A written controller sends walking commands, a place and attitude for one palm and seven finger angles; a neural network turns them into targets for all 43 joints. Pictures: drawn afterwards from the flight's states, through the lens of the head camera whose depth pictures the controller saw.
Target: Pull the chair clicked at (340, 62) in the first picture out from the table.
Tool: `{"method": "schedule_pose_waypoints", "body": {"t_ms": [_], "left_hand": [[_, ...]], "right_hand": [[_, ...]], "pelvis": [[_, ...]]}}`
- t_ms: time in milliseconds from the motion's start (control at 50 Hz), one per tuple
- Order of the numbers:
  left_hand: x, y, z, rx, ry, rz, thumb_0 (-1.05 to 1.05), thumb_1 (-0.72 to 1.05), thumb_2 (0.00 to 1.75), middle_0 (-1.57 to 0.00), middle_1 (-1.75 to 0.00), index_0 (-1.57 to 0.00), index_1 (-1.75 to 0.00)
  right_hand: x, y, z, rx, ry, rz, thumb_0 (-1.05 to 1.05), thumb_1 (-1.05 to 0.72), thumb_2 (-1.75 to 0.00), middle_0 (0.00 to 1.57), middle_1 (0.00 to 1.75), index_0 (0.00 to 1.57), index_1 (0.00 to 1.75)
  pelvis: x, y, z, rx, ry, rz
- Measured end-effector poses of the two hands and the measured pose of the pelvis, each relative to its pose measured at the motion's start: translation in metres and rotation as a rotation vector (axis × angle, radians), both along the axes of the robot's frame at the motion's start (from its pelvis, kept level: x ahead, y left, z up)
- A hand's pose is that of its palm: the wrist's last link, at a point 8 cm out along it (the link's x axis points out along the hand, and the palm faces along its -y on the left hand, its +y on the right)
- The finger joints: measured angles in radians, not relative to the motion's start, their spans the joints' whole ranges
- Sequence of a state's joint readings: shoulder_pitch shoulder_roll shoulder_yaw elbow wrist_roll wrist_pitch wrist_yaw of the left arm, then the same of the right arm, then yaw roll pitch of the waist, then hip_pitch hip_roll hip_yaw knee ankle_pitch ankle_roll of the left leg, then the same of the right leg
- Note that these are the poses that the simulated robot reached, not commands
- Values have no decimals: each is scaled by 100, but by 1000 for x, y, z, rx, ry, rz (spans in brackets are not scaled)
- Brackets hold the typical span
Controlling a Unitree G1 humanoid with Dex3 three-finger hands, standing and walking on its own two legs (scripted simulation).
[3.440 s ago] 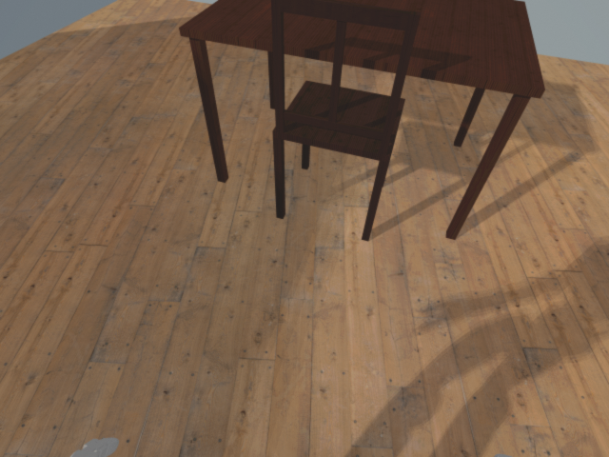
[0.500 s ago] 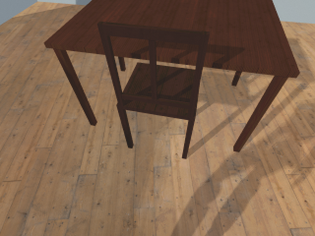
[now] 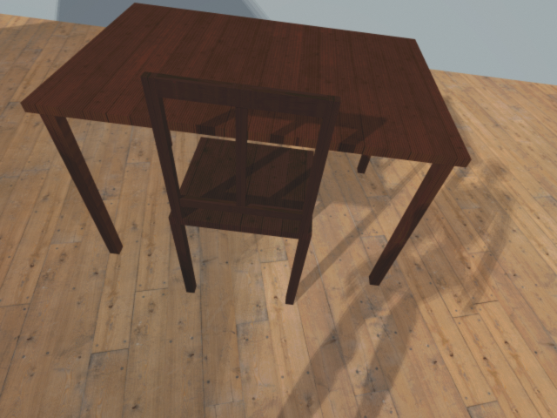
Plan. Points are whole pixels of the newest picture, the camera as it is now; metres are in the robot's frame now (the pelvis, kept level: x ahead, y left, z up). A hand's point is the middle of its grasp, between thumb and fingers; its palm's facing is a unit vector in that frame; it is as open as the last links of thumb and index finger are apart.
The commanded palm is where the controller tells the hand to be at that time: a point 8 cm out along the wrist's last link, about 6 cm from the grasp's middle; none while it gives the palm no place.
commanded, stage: take the last steps up to it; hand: left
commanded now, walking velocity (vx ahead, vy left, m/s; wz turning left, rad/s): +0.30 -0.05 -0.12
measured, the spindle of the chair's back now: (241, 161) +0.69 +0.11 -0.07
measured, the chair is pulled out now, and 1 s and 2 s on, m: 0.00 0.00 0.00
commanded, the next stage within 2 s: come to a stop and stand still in 0.58 s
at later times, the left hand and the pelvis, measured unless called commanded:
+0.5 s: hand out of the picture +0.15 +0.11 -0.18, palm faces -0.01 -0.98 -0.20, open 7.2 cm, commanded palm none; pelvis +0.12 -0.06 -0.01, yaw -2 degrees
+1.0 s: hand (215, 368) +0.24 +0.11 -0.19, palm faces -0.01 -0.97 -0.23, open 7.3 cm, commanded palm none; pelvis +0.21 -0.07 -0.02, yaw -3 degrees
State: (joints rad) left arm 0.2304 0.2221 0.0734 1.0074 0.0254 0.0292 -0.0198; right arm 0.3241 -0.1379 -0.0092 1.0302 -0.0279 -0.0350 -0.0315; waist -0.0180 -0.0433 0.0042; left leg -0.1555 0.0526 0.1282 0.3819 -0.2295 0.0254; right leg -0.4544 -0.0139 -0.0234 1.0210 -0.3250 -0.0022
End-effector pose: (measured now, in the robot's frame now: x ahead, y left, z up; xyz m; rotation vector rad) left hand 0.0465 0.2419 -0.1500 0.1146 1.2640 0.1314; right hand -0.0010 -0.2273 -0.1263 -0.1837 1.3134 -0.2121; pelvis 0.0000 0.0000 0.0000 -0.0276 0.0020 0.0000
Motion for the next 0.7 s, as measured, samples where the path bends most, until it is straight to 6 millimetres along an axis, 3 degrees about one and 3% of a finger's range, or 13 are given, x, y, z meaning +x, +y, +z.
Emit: {"method": "schedule_pose_waypoints", "body": {"t_ms": [100, 200, 300, 360, 480, 620, 700], "left_hand": [[19, -9, 2, 5, 43, -48, 0, 91, 90, -20, -30, -20, -30], [58, -36, 1, 7, 48, -110, 0, 91, 90, -19, -30, -20, -30], [101, -71, -5, 16, -35, -114, 0, 90, 90, -20, -30, -20, -30], [110, -75, 3, 37, -74, -53, -1, 93, 90, -20, -30, -21, -30], [102, -78, 6, 49, 23, -37, -1, 93, 90, -20, -30, -20, -30], [94, -80, -13, -15, 153, 11, 0, 91, 90, -20, -30, -20, -30], [103, -74, -30, -39, 211, 25, 0, 91, 90, -20, -30, -20, -30]], "right_hand": [[-30, 1, -2, 26, 95, -75, 0, -91, -90, 21, 29, 20, 30], [-56, -5, -9, 69, 205, -156, 0, -91, -90, 21, 30, 20, 30], [-58, -22, -28, 120, 306, -178, 0, -91, -90, 21, 30, 20, 30], [-26, -36, -29, 121, 297, -146, 0, -91, -90, 20, 29, 20, 30], [88, -61, -25, 84, 77, -90, 0, -91, -90, 20, 29, 19, 30], [210, -65, -15, 25, -113, 7, 0, -93, -90, 20, 29, 19, 30], [252, -56, -15, -4, -167, 45, 0, -93, -90, 20, 29, 19, 30]], "pelvis": [[17, -6, 2, 10, 5, -27], [38, -24, -3, 25, 5, -53], [64, -50, -18, 29, -8, -45], [79, -58, -14, 19, -11, -34], [113, -64, -6, 13, -3, -33], [159, -54, -12, -6, -15, -36], [184, -46, -22, 10, -25, -46]]}}
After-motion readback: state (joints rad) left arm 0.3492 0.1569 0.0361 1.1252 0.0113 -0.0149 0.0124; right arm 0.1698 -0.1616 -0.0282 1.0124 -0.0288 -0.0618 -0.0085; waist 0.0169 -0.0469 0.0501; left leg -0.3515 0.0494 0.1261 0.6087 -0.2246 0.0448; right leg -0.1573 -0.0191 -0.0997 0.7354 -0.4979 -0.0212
